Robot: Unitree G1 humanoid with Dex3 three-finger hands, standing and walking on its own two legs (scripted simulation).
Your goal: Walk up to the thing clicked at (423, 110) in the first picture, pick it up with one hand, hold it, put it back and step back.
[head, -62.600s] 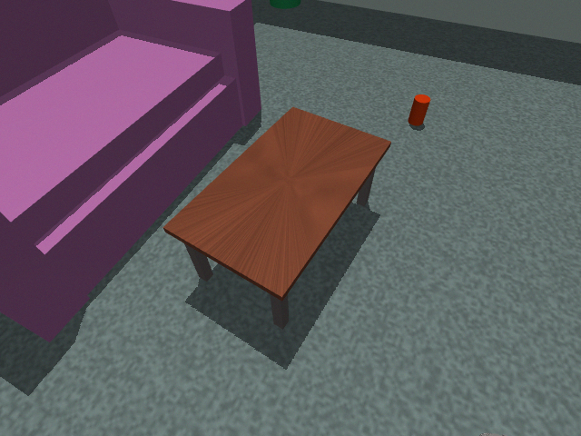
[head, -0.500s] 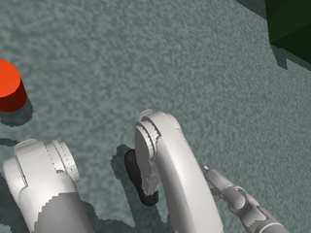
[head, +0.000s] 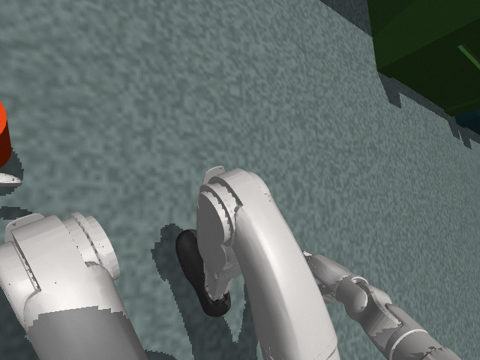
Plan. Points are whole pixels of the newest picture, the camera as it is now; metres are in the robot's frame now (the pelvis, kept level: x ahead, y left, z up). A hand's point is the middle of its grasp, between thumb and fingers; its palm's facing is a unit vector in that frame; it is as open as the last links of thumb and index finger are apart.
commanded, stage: close in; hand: left
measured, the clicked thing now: out of the picture +0.47 +0.24 -0.22
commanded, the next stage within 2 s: close in 0.18 s
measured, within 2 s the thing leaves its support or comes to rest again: leaves its support in 1.18 s
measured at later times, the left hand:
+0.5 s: hand out of the picture +0.45 +0.24 -0.18, palm faces +0.15 -0.99 -0.02, open 15.0 cm
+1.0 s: hand out of the picture +0.46 +0.23 -0.18, palm faces +0.13 -0.99 -0.02, open 11.3 cm
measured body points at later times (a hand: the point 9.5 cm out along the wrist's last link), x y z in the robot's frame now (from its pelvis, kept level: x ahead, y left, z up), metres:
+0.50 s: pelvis +0.00 +0.00 +0.01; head +0.24 +0.20 +0.33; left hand +0.44 +0.29 -0.18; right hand +0.15 -0.24 -0.03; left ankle +0.08 +0.13 -0.26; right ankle +0.13 -0.13 -0.26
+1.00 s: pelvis +0.00 +0.00 +0.01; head +0.24 +0.20 +0.32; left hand +0.44 +0.29 -0.18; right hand +0.16 -0.24 -0.02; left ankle +0.08 +0.13 -0.26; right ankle +0.13 -0.13 -0.26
